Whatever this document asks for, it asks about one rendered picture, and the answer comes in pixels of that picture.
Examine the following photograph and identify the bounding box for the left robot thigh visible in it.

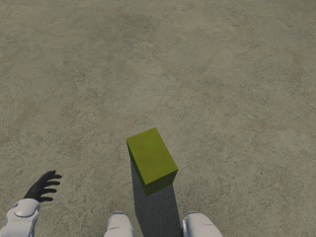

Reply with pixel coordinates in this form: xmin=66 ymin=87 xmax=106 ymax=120
xmin=104 ymin=214 xmax=135 ymax=237

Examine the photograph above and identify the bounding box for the carton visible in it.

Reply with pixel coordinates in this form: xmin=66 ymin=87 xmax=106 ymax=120
xmin=126 ymin=127 xmax=179 ymax=196

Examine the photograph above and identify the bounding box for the left robot forearm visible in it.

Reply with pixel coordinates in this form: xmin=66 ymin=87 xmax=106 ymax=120
xmin=0 ymin=198 xmax=40 ymax=237

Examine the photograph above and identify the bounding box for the robot left hand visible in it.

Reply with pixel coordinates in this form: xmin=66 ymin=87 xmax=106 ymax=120
xmin=23 ymin=170 xmax=62 ymax=202

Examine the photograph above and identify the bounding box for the left robot shin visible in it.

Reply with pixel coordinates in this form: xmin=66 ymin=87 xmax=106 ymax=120
xmin=107 ymin=211 xmax=122 ymax=230

